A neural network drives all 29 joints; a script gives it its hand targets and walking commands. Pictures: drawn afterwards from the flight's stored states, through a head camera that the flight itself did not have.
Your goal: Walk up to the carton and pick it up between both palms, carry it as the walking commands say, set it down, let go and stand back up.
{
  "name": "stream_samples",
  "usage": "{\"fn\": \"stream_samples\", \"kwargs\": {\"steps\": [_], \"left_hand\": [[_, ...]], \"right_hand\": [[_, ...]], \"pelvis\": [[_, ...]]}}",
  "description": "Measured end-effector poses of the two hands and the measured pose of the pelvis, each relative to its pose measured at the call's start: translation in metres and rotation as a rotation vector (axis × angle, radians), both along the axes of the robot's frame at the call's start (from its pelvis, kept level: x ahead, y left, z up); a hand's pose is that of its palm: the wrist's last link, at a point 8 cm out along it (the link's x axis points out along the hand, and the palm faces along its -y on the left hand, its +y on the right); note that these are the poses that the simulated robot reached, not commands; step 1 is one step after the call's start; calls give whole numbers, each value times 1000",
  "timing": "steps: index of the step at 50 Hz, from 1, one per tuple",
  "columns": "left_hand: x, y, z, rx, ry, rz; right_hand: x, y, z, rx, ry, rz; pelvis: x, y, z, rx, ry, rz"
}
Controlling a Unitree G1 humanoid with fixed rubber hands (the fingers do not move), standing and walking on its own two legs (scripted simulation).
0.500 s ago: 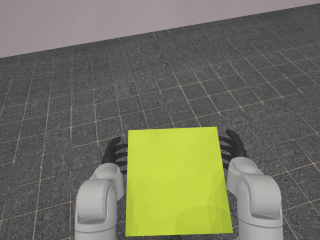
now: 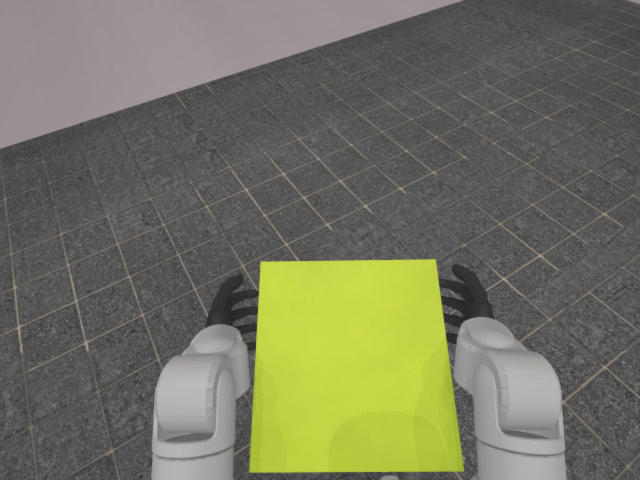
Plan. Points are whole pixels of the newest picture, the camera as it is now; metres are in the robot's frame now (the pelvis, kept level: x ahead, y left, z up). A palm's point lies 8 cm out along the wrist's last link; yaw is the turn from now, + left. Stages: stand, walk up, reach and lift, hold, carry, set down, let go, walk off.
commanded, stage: carry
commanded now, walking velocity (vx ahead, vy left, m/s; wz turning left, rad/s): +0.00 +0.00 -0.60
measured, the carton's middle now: (346, 366) +0.28 -0.01 -0.03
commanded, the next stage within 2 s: none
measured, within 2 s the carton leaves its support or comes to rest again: neither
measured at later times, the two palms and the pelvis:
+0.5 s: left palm (383, 303) +0.30 -0.05 +0.10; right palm out of the picture +0.24 -0.32 +0.10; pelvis +0.00 -0.11 +0.00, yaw -17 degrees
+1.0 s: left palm (531, 309) +0.28 -0.19 +0.11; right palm out of the picture +0.16 -0.45 +0.12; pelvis -0.03 -0.19 +0.01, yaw -27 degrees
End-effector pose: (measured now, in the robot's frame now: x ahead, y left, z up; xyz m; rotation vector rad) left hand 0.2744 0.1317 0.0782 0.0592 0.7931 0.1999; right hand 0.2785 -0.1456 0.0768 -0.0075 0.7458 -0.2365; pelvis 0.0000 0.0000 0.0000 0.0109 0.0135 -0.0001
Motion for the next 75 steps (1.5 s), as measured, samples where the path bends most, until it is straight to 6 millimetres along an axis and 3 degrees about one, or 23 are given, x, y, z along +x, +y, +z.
{"fn": "stream_samples", "kwargs": {"steps": [10,16,21,27,31,35,44,50,56,61,64,69,75], "left_hand": [[7,-43,3,-59,-35,-42],[16,-75,29,-58,-104,-103],[26,-126,29,-72,-110,-175],[31,-205,10,-29,-99,-270],[25,-241,-3,1,-19,-331],[22,-265,-4,9,15,-367],[17,-298,4,-70,-51,-392],[10,-326,33,-68,-113,-446],[1,-390,31,-92,-111,-551],[-17,-457,10,-67,-102,-641],[-30,-482,-5,-30,-43,-688],[-44,-502,-12,-2,31,-724],[-48,-509,-3,-50,-21,-705]], "right_hand": [[-9,-42,18,-48,-27,-60],[-16,-74,42,-38,-93,-114],[-25,-121,46,-55,-98,-189],[-45,-195,13,-22,-88,-282],[-67,-227,-5,3,-15,-338],[-79,-247,-6,15,17,-372],[-96,-276,17,-44,-43,-418],[-115,-300,40,-33,-105,-461],[-149,-350,43,-62,-99,-562],[-186,-402,15,-51,-90,-650],[-211,-419,-3,-30,-30,-696],[-232,-431,-10,-1,42,-726],[-235,-439,8,-43,-5,-725]], "pelvis": [[-12,-30,15,-16,66,-68],[-3,-48,18,-46,17,-132],[1,-77,14,-55,32,-227],[2,-124,-10,-22,12,-310],[-6,-142,-6,3,3,-331],[-13,-155,4,16,43,-364],[-30,-173,13,7,81,-418],[-27,-192,15,-30,20,-476],[-32,-227,8,-39,39,-597],[-44,-265,-14,-24,16,-671],[-54,-275,-14,-18,-9,-680],[-67,-283,-1,0,37,-703],[-78,-287,6,8,61,-714]]}}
